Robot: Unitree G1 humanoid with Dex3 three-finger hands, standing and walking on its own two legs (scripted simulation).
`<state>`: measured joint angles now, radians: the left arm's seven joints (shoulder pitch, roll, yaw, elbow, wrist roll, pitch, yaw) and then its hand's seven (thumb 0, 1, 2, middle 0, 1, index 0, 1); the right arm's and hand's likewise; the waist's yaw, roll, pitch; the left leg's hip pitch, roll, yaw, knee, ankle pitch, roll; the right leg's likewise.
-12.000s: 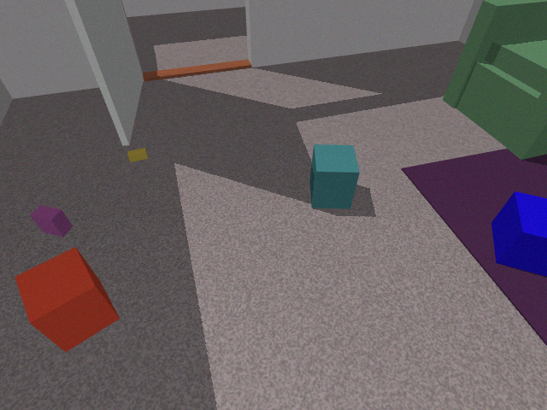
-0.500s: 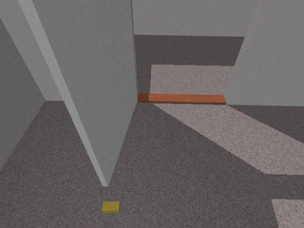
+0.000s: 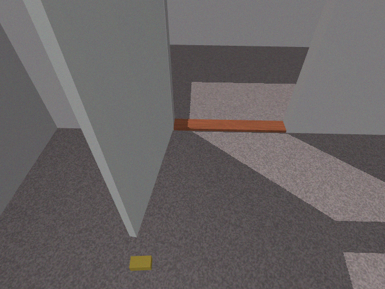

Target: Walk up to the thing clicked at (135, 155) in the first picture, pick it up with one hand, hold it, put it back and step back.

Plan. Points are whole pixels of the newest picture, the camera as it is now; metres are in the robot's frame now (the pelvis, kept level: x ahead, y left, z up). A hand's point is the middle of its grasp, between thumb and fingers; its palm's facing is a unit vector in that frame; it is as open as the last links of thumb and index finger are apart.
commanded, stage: rise first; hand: left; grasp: from above
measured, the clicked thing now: (141, 263) +0.44 +0.27 -0.76
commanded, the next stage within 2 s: none
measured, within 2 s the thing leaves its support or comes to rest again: neither
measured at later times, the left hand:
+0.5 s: hand out of the picture +0.13 +0.27 -0.20, palm faces -0.10 -0.90 -0.42, open 13.4 cm
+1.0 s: hand out of the picture +0.14 +0.29 -0.30, palm faces -0.31 -0.75 -0.58, open 14.0 cm
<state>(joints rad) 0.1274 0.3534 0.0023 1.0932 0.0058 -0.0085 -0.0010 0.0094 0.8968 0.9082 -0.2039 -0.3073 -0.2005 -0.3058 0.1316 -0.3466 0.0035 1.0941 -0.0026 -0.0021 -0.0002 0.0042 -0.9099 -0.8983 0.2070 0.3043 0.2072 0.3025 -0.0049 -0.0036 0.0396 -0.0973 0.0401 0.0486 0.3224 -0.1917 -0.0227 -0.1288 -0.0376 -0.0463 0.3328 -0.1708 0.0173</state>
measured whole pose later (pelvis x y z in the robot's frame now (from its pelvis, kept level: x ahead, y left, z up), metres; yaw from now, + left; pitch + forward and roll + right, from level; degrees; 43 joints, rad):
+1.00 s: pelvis -0.03 +0.01 -0.15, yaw +1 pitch +25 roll -2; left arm 0.12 0.38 0.11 0.55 0.43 0.09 0.04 0.00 -0.53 0.96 -0.11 -1.05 -0.10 -1.05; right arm 0.15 -0.25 -0.02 0.57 0.00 -0.22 -0.01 0.01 -0.90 -0.90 0.21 0.30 0.21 0.30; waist -0.03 -0.01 -0.16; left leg -1.22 0.05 -0.01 1.42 -0.62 0.00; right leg -1.22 -0.07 -0.04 1.37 -0.58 0.03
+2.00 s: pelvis -0.10 +0.02 -0.42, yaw -4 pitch +33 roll -8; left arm -0.84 0.77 0.15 1.32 1.29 -0.32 0.33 0.00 -0.45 0.96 -0.14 -0.93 -0.14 -0.92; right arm 0.15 -0.28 0.00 0.76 -0.13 -0.03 0.12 0.00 -0.90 -0.90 0.21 0.30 0.21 0.30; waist -0.19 -0.02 -0.06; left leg -2.23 0.03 -0.10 2.33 -0.68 0.02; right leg -2.18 -0.07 -0.04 2.22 -0.62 0.04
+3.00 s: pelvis -0.09 +0.02 -0.46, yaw -6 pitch +34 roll -10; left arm -0.96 0.88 0.18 1.46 1.31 -0.29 0.39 0.00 -0.52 1.01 -0.09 -1.00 -0.09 -1.00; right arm 0.14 -0.29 0.08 0.73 -0.18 -0.04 0.16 0.00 -0.91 -0.90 0.21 0.30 0.21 0.30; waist -0.25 -0.04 0.01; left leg -2.33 0.02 -0.14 2.46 -0.72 0.02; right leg -2.27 -0.05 -0.06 2.32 -0.64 0.05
